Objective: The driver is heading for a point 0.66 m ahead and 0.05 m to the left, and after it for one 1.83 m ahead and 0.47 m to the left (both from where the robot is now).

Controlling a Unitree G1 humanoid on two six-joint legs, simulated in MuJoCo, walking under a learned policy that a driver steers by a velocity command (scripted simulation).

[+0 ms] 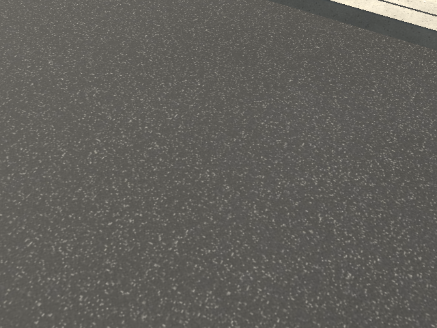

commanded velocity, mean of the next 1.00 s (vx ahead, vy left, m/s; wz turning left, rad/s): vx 0.44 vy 0.00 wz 0.03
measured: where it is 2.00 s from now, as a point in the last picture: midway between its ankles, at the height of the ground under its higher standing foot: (193, 213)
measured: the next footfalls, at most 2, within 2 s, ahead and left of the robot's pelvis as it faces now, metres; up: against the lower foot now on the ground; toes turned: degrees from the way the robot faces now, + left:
right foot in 0.28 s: +0.11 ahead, -0.15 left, +0.00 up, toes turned -9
left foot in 0.78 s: +0.46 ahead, -0.01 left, +0.00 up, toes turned +2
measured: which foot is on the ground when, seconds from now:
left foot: down 0.00-0.30, up 0.32-0.76, down 0.78-1.00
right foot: up 0.00-0.26, down 0.28-0.78, up 0.80-1.00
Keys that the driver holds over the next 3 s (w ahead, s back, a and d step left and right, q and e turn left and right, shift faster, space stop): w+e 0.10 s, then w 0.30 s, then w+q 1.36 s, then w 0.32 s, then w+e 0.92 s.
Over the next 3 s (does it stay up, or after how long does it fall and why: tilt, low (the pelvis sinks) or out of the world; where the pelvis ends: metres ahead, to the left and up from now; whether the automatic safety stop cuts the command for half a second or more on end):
stays up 1.39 0.42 -0.01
